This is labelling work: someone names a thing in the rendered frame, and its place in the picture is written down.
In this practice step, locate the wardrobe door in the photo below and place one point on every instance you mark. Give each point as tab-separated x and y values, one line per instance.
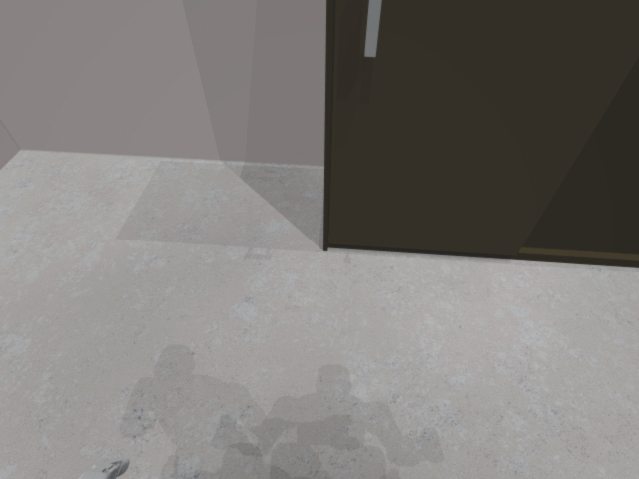
457	135
596	207

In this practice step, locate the robot left hand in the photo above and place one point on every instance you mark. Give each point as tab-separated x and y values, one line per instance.
107	469

